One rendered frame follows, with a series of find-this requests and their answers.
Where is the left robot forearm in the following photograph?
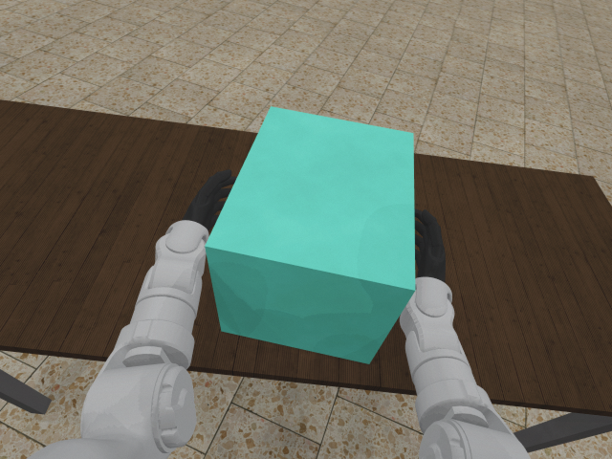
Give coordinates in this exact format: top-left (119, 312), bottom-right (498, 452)
top-left (80, 220), bottom-right (209, 438)

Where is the right robot hand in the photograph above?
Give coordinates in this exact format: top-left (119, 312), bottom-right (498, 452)
top-left (414, 208), bottom-right (446, 282)

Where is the left robot upper arm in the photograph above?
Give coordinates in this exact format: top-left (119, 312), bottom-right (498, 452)
top-left (27, 362), bottom-right (197, 459)

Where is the left robot hand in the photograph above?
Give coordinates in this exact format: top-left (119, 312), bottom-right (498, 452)
top-left (182, 169), bottom-right (237, 230)

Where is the right robot upper arm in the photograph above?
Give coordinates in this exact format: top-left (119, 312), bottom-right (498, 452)
top-left (419, 419), bottom-right (531, 459)

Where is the table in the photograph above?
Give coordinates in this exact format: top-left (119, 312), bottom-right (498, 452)
top-left (0, 99), bottom-right (612, 452)

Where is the right robot forearm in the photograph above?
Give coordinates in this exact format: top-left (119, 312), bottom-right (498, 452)
top-left (400, 277), bottom-right (517, 439)

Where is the carton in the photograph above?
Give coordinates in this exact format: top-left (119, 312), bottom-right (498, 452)
top-left (205, 106), bottom-right (415, 364)

